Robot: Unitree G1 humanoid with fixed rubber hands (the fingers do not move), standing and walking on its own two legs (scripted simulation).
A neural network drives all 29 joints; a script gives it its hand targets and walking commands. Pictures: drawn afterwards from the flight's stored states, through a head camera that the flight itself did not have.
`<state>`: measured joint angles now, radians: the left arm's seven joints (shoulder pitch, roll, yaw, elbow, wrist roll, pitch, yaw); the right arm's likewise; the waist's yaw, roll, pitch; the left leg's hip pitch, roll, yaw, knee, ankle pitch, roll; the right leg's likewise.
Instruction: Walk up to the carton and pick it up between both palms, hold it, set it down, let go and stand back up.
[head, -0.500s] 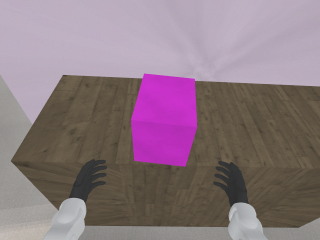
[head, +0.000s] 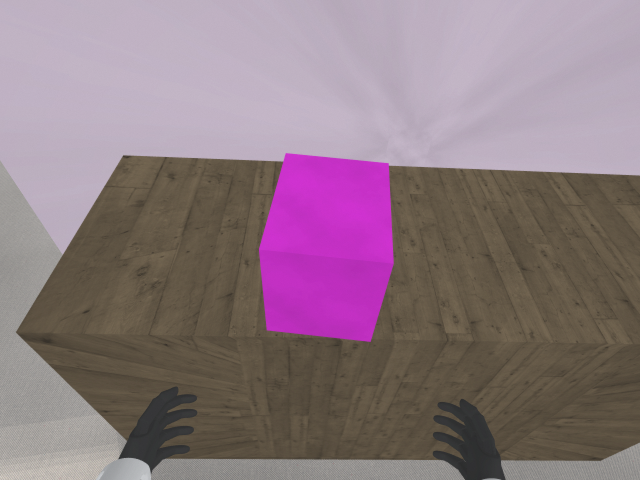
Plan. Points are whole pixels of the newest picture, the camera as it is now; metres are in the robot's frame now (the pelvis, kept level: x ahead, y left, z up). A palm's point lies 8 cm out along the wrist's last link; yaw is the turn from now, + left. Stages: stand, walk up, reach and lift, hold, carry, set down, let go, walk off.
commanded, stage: set down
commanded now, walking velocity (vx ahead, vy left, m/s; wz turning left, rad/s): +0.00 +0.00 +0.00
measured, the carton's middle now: (327, 246) +0.46 +0.03 +0.02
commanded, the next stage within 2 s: let go in 1.36 s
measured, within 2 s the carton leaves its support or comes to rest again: neither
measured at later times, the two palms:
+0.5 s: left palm out of the picture +0.13 +0.23 -0.07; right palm out of the picture +0.13 -0.18 -0.07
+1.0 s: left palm out of the picture +0.14 +0.21 -0.10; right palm out of the picture +0.13 -0.20 -0.10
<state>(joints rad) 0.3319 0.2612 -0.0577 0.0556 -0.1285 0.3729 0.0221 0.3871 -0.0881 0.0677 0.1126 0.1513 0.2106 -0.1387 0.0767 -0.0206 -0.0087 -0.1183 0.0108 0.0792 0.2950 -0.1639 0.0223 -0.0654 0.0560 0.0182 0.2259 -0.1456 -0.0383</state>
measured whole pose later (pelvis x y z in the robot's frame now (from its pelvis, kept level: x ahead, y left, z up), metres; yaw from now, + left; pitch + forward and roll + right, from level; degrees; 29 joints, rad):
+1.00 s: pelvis -0.01 +0.00 -0.01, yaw -1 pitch +1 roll +0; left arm 0.12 0.16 0.00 0.41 0.03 0.61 0.01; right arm 0.19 -0.09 -0.03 0.56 0.06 0.28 -0.02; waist 0.04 -0.03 0.02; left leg -0.22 0.02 0.09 0.38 -0.19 0.02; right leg -0.19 0.06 0.02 0.35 -0.19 -0.04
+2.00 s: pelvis -0.04 +0.00 -0.01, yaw +1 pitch -4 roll +0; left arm 0.17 0.20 -0.04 0.50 0.04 0.34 0.05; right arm 0.08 -0.08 -0.15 0.89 -0.11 -0.08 0.06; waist 0.02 -0.05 0.02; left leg -0.21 0.01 0.06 0.47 -0.19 0.03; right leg -0.17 0.04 -0.01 0.46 -0.21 -0.04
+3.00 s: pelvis +0.01 +0.01 -0.01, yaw +3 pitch -1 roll +0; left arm 0.38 0.08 0.00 1.14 0.02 -0.04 0.05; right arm 0.37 -0.09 -0.02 1.15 -0.02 -0.02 -0.03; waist -0.01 0.01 -0.05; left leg -0.19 -0.02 0.05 0.48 -0.27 0.05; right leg -0.08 0.02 0.00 0.43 -0.33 -0.01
